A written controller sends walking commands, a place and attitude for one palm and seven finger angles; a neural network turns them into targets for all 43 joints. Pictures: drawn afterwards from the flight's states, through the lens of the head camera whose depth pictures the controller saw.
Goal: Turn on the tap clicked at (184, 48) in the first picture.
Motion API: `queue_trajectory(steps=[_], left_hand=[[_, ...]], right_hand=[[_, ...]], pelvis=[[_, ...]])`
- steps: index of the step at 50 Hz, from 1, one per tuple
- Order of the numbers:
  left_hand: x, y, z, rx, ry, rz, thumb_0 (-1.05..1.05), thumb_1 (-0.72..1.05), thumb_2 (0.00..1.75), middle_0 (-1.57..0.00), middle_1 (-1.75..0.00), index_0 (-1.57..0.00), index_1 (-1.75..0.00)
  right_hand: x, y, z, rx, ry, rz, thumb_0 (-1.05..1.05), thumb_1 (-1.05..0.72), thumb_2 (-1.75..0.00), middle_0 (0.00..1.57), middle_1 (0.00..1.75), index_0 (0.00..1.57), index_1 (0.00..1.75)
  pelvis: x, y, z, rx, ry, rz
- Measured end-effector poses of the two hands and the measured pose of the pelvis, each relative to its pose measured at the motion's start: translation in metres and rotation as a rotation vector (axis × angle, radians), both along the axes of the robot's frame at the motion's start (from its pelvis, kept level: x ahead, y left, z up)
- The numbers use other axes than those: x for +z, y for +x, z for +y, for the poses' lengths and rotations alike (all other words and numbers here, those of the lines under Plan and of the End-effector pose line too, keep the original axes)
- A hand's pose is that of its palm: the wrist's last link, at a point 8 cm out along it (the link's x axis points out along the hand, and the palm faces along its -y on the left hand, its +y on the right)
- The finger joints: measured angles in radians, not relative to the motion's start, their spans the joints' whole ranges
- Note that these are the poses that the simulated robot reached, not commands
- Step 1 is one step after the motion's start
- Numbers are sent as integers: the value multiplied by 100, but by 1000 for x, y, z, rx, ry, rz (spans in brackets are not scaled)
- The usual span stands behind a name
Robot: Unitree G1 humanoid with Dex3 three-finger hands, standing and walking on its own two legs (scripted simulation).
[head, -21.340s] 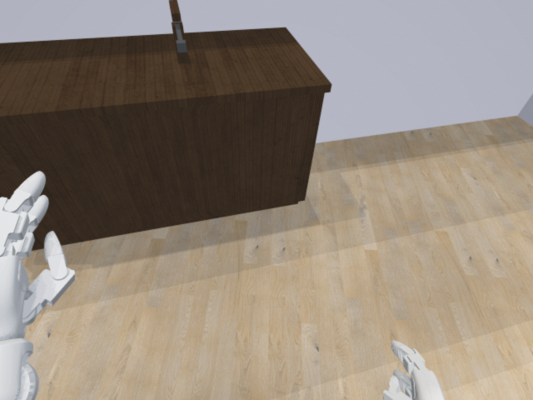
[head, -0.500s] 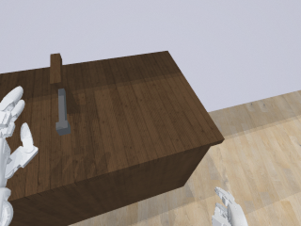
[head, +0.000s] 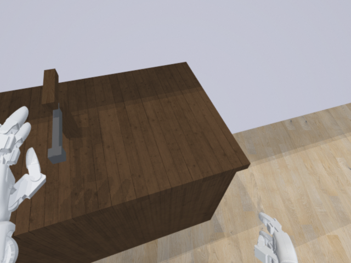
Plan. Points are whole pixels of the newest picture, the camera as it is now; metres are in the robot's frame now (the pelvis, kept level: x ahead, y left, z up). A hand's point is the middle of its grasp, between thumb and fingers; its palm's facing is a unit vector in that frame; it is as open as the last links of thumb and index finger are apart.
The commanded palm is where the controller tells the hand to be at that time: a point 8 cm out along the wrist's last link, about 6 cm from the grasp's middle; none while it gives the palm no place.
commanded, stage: come to a stop and stand still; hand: left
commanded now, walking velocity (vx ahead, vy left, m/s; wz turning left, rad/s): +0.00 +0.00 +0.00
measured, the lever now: (57, 155) +0.32 +0.30 +0.05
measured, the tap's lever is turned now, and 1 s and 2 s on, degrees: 0 0 0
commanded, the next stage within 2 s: look again from close up in 0.24 s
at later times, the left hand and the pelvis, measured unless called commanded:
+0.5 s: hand (9, 133) +0.26 +0.29 +0.21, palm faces +0.48 -0.77 -0.42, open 7.4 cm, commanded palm +0.16 +0.28 +0.17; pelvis -0.01 +0.00 +0.00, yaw -2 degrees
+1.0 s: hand (13, 178) +0.21 +0.28 +0.16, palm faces +0.36 -0.86 -0.35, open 7.4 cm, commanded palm +0.15 +0.31 +0.17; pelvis -0.02 +0.03 +0.00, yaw -2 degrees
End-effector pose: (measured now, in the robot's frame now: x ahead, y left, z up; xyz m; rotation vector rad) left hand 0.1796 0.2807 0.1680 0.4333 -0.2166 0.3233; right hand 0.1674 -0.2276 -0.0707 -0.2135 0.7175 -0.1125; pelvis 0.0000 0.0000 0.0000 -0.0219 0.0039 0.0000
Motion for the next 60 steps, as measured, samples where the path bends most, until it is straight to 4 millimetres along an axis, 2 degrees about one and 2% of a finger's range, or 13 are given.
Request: queue_trajectory(steps=[17,20,22,24,26,30,32,34,37,40,45,54,60], left_hand=[[-5,10,-1,7,-16,26,1,89,90,-21,-30,-21,-30],[27,25,24,18,180,-84,1,88,90,-22,-30,-22,-31],[48,34,42,65,212,-183,1,88,90,-22,-30,-22,-31],[54,38,46,74,186,-223,1,89,90,-22,-30,-22,-30],[45,38,34,25,141,-190,1,89,90,-21,-30,-21,-30],[7,28,-3,-139,66,-19,1,90,90,-20,-30,-20,-30],[-10,20,-5,-175,46,52,1,89,90,-21,-30,-21,-30],[-20,13,3,-164,43,86,1,89,90,-22,-30,-21,-30],[-17,5,25,-96,56,52,1,88,90,-22,-30,-22,-31],[0,-3,40,-32,69,-43,1,88,90,-22,-30,-22,-31],[20,-13,41,-20,58,-170,1,89,90,-21,-30,-21,-30],[-9,-2,39,-39,4,-50,1,89,90,-21,-30,-21,-30],[-3,-1,33,-65,18,-70,1,89,90,-21,-30,-21,-30]], right_hand=[[-2,6,-1,-3,4,22,1,-91,-90,20,30,20,30],[-6,4,2,58,-22,46,1,-91,-90,20,30,20,30],[-11,1,4,79,-13,66,1,-91,-90,20,30,20,30],[-11,-2,5,64,16,53,1,-91,-90,20,30,20,30],[-10,-6,6,34,46,25,1,-91,-90,20,30,20,30],[-8,-18,11,-27,63,-4,1,-91,-90,20,30,20,30],[-7,-23,14,-45,51,4,1,-91,-90,20,30,20,30],[-5,-28,17,-45,31,18,1,-91,-90,20,30,20,30],[-3,-32,23,-13,0,34,1,-91,-90,20,30,20,30],[-2,-30,29,34,-16,31,1,-91,-90,20,30,20,30],[1,-21,42,77,-7,-8,1,-91,-90,20,30,20,30],[7,-12,56,68,25,-61,1,-91,-90,20,30,20,30],[8,-15,50,70,5,-38,1,-91,-90,20,30,20,30]], pelvis=[[0,8,-3,-1,-1,4],[-2,0,-6,5,-3,10],[-3,-6,-5,-6,0,9],[-3,-8,0,-26,2,11],[-3,-7,7,-42,5,11],[-3,-5,18,-57,10,1],[-3,-5,20,-53,12,-4],[-3,-8,19,-47,13,-8],[-4,-12,20,-31,8,-14],[-4,-16,23,-21,0,-20],[-4,-18,30,-24,-4,-23],[-2,-18,34,-31,2,-17],[-2,-16,31,-22,-1,-13]])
